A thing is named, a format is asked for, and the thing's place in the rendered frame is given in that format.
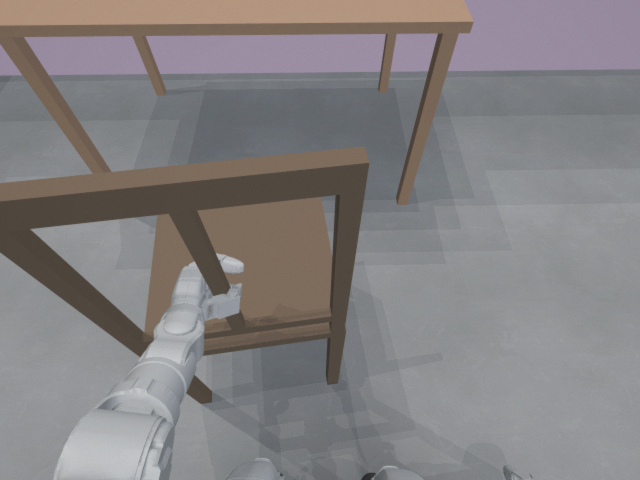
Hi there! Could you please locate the table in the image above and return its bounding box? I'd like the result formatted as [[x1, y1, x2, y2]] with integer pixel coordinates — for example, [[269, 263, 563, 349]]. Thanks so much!
[[0, 0, 474, 205]]

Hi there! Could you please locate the left robot hand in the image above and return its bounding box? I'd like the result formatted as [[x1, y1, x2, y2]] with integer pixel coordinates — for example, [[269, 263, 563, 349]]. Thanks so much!
[[171, 253, 244, 321]]

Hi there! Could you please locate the robot left upper arm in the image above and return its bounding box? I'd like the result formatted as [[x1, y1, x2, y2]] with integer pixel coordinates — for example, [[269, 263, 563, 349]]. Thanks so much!
[[57, 408, 175, 480]]

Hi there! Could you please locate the chair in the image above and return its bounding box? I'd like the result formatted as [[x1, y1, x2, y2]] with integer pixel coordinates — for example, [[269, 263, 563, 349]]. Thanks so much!
[[0, 146, 369, 404]]

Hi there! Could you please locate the left robot forearm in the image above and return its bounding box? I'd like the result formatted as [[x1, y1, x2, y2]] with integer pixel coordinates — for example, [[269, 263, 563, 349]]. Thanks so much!
[[53, 303, 204, 480]]

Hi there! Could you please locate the right robot shin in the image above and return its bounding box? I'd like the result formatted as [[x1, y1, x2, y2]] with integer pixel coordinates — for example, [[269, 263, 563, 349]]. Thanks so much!
[[373, 466, 398, 478]]

